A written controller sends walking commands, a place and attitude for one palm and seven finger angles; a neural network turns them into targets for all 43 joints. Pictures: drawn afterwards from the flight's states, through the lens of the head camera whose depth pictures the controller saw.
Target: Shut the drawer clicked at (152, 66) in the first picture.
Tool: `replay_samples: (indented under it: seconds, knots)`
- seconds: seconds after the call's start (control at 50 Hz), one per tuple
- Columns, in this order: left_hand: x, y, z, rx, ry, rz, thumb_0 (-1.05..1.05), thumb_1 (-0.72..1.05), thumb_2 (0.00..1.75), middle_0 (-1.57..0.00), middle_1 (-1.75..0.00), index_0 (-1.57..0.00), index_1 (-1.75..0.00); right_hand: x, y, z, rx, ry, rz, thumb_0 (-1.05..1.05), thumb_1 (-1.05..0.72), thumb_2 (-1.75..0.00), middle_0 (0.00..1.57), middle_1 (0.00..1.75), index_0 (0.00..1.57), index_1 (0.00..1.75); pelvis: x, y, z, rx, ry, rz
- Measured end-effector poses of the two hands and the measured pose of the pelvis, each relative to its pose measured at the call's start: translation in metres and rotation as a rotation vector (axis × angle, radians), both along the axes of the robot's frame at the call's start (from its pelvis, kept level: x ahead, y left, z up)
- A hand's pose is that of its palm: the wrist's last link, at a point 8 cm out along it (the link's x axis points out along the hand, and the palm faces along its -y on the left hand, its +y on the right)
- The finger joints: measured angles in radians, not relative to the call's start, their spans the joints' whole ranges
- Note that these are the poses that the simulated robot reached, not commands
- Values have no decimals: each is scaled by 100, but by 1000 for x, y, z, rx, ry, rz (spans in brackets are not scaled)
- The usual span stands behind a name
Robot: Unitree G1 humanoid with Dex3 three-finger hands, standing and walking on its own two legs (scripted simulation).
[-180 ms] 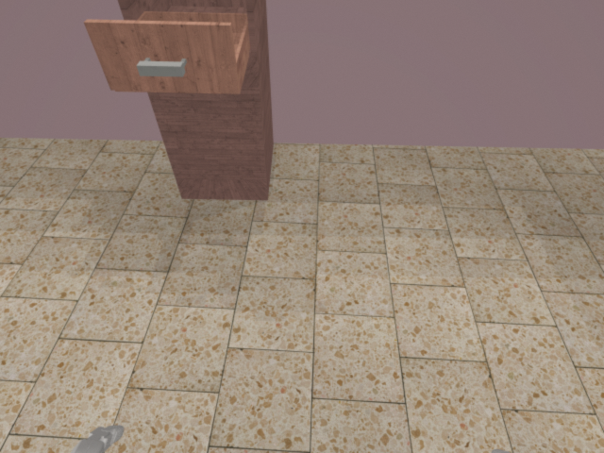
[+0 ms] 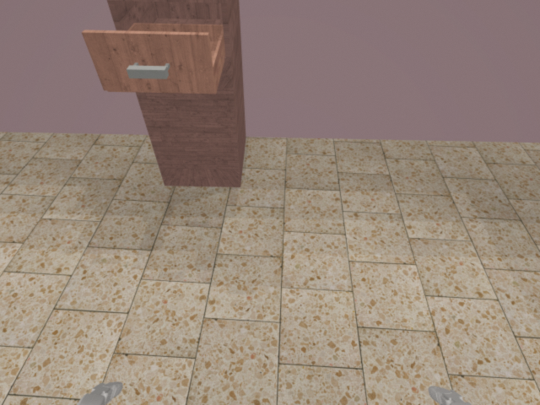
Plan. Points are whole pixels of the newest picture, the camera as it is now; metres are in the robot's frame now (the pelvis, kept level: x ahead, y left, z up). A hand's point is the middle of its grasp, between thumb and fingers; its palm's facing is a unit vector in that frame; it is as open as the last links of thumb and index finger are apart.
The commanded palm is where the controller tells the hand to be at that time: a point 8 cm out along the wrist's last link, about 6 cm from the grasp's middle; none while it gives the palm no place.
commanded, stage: stand and wait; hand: left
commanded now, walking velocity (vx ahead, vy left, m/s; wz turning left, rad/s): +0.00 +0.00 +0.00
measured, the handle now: (149, 68) +0.99 +0.43 +0.03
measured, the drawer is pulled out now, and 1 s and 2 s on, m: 0.28 0.28 0.28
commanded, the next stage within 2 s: look at it before walking up in 0.96 s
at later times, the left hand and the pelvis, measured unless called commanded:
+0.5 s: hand out of the picture +0.05 +0.23 -0.15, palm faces -0.02 -0.94 -0.34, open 7.4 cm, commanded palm none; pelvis -0.02 -0.02 +0.01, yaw +0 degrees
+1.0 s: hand out of the picture +0.03 +0.23 -0.15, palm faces -0.03 -0.94 -0.33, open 7.4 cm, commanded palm none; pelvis -0.04 -0.01 +0.01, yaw +0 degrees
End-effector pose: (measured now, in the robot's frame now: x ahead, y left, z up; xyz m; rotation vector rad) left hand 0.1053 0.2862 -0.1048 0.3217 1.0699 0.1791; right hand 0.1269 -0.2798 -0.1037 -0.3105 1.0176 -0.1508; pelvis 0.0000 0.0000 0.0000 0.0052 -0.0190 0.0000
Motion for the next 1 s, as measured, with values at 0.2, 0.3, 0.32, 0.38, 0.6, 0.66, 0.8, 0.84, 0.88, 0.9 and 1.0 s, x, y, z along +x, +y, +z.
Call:
replay_samples:
  seconds: [0.2, 0.3, 0.32, 0.38, 0.6, 0.66, 0.8, 0.84, 0.88, 0.9, 1.0]
  knots:
    - [-29, -10, -6, -15, 65, 21, 1, 90, 90, -20, -30, -20, -30, -25, -14, -2, -11, 67, -21, 0, -90, -90, 21, 30, 21, 30, -8, -9, 3, 0, -8, 1]
    - [-46, -10, -8, -12, 103, 34, 1, 90, 90, -20, -30, -20, -30, -48, -22, -5, -20, 121, -43, 0, -90, -90, 21, 30, 21, 30, -14, -12, 5, -1, -13, 2]
    - [-49, -10, -8, -11, 109, 37, 1, 90, 90, -20, -30, -20, -30, -53, -23, -5, -22, 130, -47, 0, -90, -90, 21, 30, 21, 30, -15, -12, 5, -1, -15, 2]
    - [-56, -9, -8, -8, 121, 41, 1, 90, 90, -20, -30, -20, -30, -65, -27, -7, -23, 155, -57, 0, -90, -90, 21, 30, 21, 30, -18, -14, 6, -2, -18, 2]
    - [-67, -10, -5, -2, 127, 38, 1, 90, 90, -20, -30, -20, -29, -93, -29, -10, -11, 194, -77, 0, -90, -90, 21, 30, 21, 30, -30, -16, 7, -2, -25, -2]
    - [-68, -11, -5, -2, 122, 35, 1, 90, 90, -20, -30, -20, -29, -97, -28, -11, -7, 194, -79, 0, -90, -90, 21, 30, 21, 30, -33, -16, 8, -2, -26, -2]
    - [-70, -12, -5, -7, 116, 31, 1, 90, 90, -20, -30, -20, -29, -104, -26, -11, -2, 197, -81, 0, -90, -90, 21, 30, 21, 30, -38, -16, 8, -2, -24, -3]
    - [-71, -12, -5, -8, 120, 31, 1, 90, 90, -20, -30, -20, -29, -105, -26, -11, -2, 200, -81, 0, -90, -90, 21, 30, 21, 30, -38, -15, 8, -2, -22, -3]
    - [-73, -12, -6, -10, 125, 31, 1, 90, 90, -20, -30, -20, -29, -107, -26, -11, -2, 205, -82, 0, -90, -90, 21, 30, 21, 30, -39, -15, 8, -2, -20, -3]
    - [-73, -12, -6, -10, 128, 32, 1, 90, 90, -20, -30, -20, -29, -107, -26, -11, -3, 207, -82, 0, -90, -90, 21, 30, 21, 30, -39, -15, 8, -2, -19, -3]
    - [-77, -12, -8, -13, 147, 34, 1, 90, 90, -20, -30, -20, -29, -109, -25, -11, -5, 219, -85, 0, -90, -90, 21, 30, 21, 30, -38, -14, 8, -2, -13, -4]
